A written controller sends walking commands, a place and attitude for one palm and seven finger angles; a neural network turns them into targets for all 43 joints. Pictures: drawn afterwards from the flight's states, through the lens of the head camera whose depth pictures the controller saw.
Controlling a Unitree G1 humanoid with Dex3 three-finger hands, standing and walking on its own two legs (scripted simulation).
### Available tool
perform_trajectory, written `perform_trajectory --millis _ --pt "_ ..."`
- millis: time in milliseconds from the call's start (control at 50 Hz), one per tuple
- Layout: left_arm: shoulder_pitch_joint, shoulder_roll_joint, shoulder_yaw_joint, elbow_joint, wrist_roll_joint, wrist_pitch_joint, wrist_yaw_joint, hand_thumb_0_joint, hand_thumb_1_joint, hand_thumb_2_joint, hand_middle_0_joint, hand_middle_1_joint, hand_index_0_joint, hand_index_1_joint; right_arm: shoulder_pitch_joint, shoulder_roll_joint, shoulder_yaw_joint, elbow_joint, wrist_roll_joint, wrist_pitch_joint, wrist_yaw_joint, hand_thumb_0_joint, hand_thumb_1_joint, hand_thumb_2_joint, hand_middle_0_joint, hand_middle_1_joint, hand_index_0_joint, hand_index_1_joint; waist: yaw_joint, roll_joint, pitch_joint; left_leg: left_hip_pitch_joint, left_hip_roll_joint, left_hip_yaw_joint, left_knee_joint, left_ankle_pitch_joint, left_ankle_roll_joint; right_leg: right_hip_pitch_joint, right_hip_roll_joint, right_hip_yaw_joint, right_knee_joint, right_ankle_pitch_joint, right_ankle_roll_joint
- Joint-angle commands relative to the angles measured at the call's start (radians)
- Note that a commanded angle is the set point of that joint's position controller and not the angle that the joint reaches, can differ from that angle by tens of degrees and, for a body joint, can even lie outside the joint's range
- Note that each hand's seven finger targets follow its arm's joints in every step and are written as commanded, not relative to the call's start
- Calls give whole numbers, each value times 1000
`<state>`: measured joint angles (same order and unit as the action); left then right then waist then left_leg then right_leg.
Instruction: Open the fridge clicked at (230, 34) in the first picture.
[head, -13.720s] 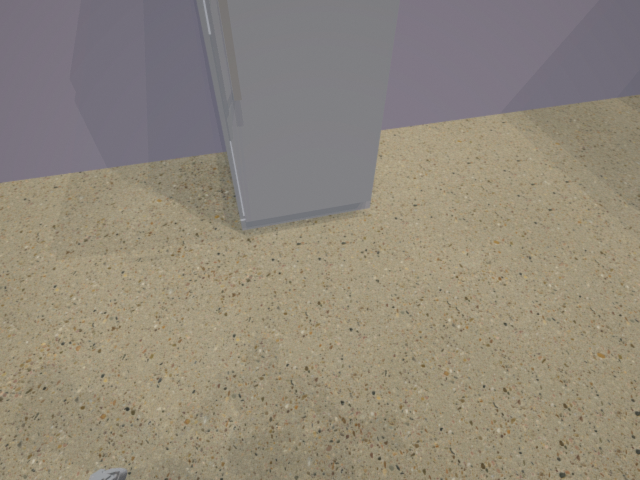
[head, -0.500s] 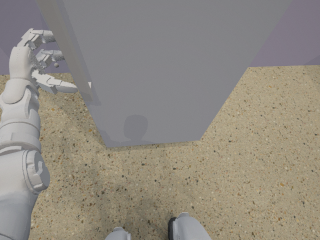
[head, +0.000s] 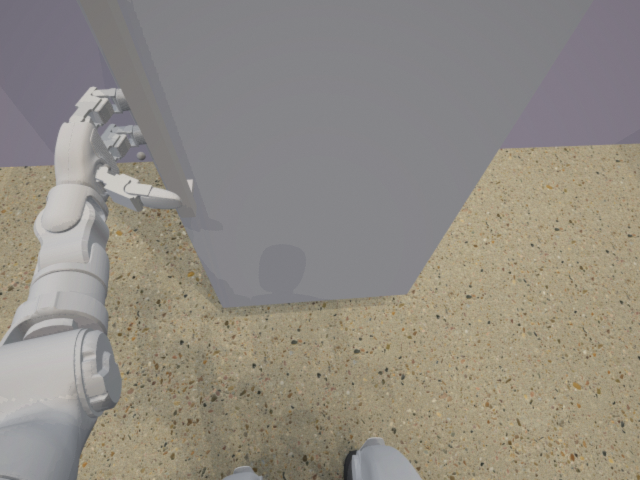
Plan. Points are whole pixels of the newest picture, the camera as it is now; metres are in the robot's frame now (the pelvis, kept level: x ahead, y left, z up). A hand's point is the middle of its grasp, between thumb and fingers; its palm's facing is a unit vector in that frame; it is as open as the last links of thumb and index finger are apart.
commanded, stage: slide the fingers in behind the handle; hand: left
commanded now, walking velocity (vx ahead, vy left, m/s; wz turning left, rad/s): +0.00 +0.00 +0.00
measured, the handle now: (152, 107) +0.54 +0.18 +0.12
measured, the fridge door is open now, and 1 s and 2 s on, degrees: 0 0 0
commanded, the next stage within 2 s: grip the handle and tug to test in 1.12 s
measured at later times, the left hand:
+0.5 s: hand (163, 154) +0.49 +0.17 +0.10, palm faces +0.02 -1.00 -0.01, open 13.9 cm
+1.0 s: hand (174, 156) +0.48 +0.15 +0.10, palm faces +0.03 -1.00 -0.02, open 14.0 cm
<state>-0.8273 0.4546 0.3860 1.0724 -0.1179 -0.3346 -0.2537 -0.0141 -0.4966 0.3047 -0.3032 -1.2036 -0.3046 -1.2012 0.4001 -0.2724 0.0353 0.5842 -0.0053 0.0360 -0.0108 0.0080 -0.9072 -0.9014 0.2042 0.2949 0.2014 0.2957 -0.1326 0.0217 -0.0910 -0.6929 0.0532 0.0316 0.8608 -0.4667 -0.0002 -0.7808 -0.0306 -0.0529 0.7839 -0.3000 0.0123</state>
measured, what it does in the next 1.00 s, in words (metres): stands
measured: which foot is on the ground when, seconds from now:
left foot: down 0.00-1.00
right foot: down 0.00-1.00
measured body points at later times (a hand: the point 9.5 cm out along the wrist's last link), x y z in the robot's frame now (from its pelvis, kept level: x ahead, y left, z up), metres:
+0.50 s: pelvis -0.01 +0.00 +0.00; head +0.10 +0.00 +0.44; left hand +0.48 +0.22 +0.10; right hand +0.01 -0.27 -0.12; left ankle -0.04 +0.11 -0.70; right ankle +0.04 -0.13 -0.70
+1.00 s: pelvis -0.01 -0.01 +0.00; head +0.09 -0.01 +0.44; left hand +0.48 +0.21 +0.10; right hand +0.02 -0.27 -0.12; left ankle -0.04 +0.11 -0.70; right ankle +0.04 -0.13 -0.70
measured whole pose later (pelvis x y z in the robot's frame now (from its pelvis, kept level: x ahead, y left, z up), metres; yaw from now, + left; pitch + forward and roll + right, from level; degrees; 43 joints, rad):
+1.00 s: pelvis -0.01 -0.01 +0.00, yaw +1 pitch +16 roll -1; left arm -0.88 0.39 0.33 1.13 -0.09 -0.38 -0.15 -0.01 -0.50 0.30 -0.30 -1.20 -0.29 -1.20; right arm 0.39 -0.27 0.03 0.62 -0.01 0.01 -0.01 0.01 -0.91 -0.90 0.20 0.29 0.20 0.30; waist -0.13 0.02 -0.08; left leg -0.69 0.04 0.03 0.85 -0.45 -0.01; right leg -0.79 -0.04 -0.05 0.80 -0.29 0.00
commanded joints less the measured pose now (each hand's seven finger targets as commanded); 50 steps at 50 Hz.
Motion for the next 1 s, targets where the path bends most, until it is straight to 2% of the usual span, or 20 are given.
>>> perform_trajectory --millis 0,120,160,200,260,300,360,400,440,500,540,580,600,620,640,700,760,800,860,980 --pt "-439 200 0 -196 -22 -64 1 0 -500 300 -300 -1200 -300 -1200 134 -160 -67 -53 -2 -22 -17 0 -900 -900 200 300 200 300 -7 63 -405 135 -41 -29 -104 414 12 335 53 14 -28 350 -32" --pt "-501 211 -1 -189 -8 -77 18 0 -500 300 -300 -1200 -300 -1200 134 -159 -65 -39 -5 -29 -19 0 -900 -900 200 300 200 300 -19 51 -409 109 -46 -29 -99 382 16 342 49 22 -25 343 -29" --pt "-479 235 21 -181 -3 -84 20 0 -500 300 -300 -1200 -300 -1200 136 -161 -65 -47 -7 -30 -19 0 -900 -900 200 300 200 300 -5 62 -432 108 -49 -31 -94 393 16 357 49 23 -16 351 -35" --pt "-497 203 -10 -194 0 -87 19 0 -500 300 -300 -1200 -300 -1200 132 -155 -65 -43 -5 -32 -17 0 -900 -900 200 300 200 300 -11 87 -434 129 -47 -33 -93 403 12 332 49 21 -16 346 -33" --pt "-479 194 -6 -203 -10 -88 26 0 -500 300 -300 -1200 -300 -1200 137 -158 -69 -49 -6 -33 -16 0 -900 -900 200 300 200 300 -8 70 -465 150 -45 -35 -91 424 12 340 52 18 -15 356 -33" --pt "-501 165 -27 -193 -12 -80 32 0 -500 300 -300 -1200 -300 -1200 136 -156 -67 -37 -5 -34 -14 0 -900 -900 200 300 200 300 -20 58 -439 138 -44 -36 -97 405 11 328 51 15 -21 344 -29" --pt "-491 216 14 -177 -3 -75 47 0 -500 300 -300 -1200 -300 -1200 139 -162 -65 -43 -8 -33 -16 0 -900 -900 200 300 200 300 -8 39 -421 90 -49 -30 -102 366 16 355 50 21 -21 335 -31" --pt "-485 206 11 -204 5 -84 55 0 -500 300 -300 -1200 -300 -1200 137 -155 -68 -45 -8 -35 -13 0 -900 -900 200 300 200 300 -1 66 -453 109 -51 -24 -101 384 15 367 49 26 -22 352 -31" --pt "-456 197 9 -235 1 -93 59 0 -500 300 -300 -1200 -300 -1200 137 -154 -71 -52 -8 -36 -10 0 -900 -900 200 300 200 300 7 49 -479 118 -50 -22 -103 406 14 392 50 25 -20 378 -31" --pt "-441 154 -21 -235 -2 -94 59 0 -500 300 -300 -1200 -300 -1200 136 -150 -72 -49 -6 -36 -7 0 -900 -900 200 300 200 300 6 57 -461 137 -46 -26 -107 419 10 372 51 19 -23 372 -32" --pt "-453 153 -20 -197 -4 -81 66 0 -500 300 -300 -1200 -300 -1200 136 -155 -73 -38 -5 -35 -7 0 -900 -900 200 300 200 300 -8 30 -399 107 -46 -21 -117 362 12 353 51 18 -37 333 -29" --pt "-468 160 -17 -226 3 -85 74 0 -500 300 -300 -1200 -300 -1200 132 -154 -74 -43 -5 -38 -10 0 -900 -900 200 300 200 300 1 61 -432 123 -50 -21 -118 363 12 360 50 21 -35 329 -30" --pt "-479 124 -41 -214 1 -85 79 0 -500 300 -300 -1200 -300 -1200 130 -148 -71 -38 -6 -40 -8 0 -900 -900 200 300 200 300 -9 59 -411 125 -50 -20 -121 351 12 346 50 18 -40 319 -30" --pt "-478 127 -35 -198 1 -85 84 0 -500 300 -300 -1200 -300 -1200 133 -151 -73 -33 -7 -43 -8 0 -900 -900 200 300 200 300 -12 21 -390 108 -49 -19 -120 328 15 343 50 18 -46 305 -28" --pt "-485 151 -21 -201 5 -91 88 0 -500 300 -300 -1200 -300 -1200 134 -154 -72 -31 -8 -44 -9 0 -900 -900 200 300 200 300 -8 11 -400 98 -50 -22 -122 319 15 357 49 21 -43 300 -28" --pt "-510 136 -36 -216 17 -109 98 0 -500 300 -300 -1200 -300 -1200 131 -149 -71 -31 -11 -49 -9 0 -900 -900 200 300 200 300 -5 69 -428 130 -53 -25 -119 344 11 344 47 21 -33 305 -32" --pt "-496 142 -31 -205 16 -116 104 0 -500 300 -300 -1200 -300 -1200 134 -152 -71 -31 -12 -52 -8 0 -900 -900 200 300 200 300 -6 25 -429 123 -52 -27 -116 360 13 360 49 19 -28 326 -32" --pt "-509 93 -73 -186 21 -115 101 0 -500 300 -300 -1200 -300 -1200 125 -148 -68 -29 -10 -54 -6 0 -900 -900 200 300 200 300 -17 41 -404 125 -52 -28 -119 330 11 325 48 18 -35 293 -30" --pt "-533 152 -32 -180 20 -119 103 0 -500 300 -300 -1200 -300 -1200 130 -159 -70 -27 -11 -54 -12 0 -900 -900 200 300 200 300 -18 18 -418 103 -56 -26 -116 307 18 350 47 27 -35 291 -29" --pt "-528 121 -52 -175 11 -112 87 0 -500 300 -300 -1200 -300 -1200 126 -154 -70 -26 -9 -53 -14 0 -900 -900 200 300 200 300 -18 48 -432 121 -55 -26 -110 326 14 335 46 24 -33 301 -29"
